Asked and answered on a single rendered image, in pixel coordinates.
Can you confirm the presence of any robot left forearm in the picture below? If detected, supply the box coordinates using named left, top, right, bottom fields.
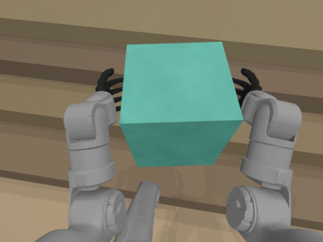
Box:
left=64, top=91, right=118, bottom=225

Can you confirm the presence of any left robot thigh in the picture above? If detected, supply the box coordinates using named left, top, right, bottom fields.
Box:
left=113, top=181, right=161, bottom=242

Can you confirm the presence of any robot right hand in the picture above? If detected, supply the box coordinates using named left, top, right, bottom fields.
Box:
left=232, top=68, right=262, bottom=108

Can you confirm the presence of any right robot upper arm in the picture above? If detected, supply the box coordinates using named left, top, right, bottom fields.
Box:
left=226, top=185, right=323, bottom=242

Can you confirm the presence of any carton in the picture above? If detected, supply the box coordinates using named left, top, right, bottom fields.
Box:
left=119, top=42, right=244, bottom=167

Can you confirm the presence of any robot right forearm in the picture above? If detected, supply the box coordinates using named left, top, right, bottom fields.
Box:
left=240, top=90, right=302, bottom=214

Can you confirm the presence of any left robot upper arm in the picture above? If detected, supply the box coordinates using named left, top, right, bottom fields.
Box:
left=35, top=189, right=127, bottom=242

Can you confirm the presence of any robot left hand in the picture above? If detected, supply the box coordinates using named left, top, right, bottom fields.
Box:
left=95, top=68, right=124, bottom=111

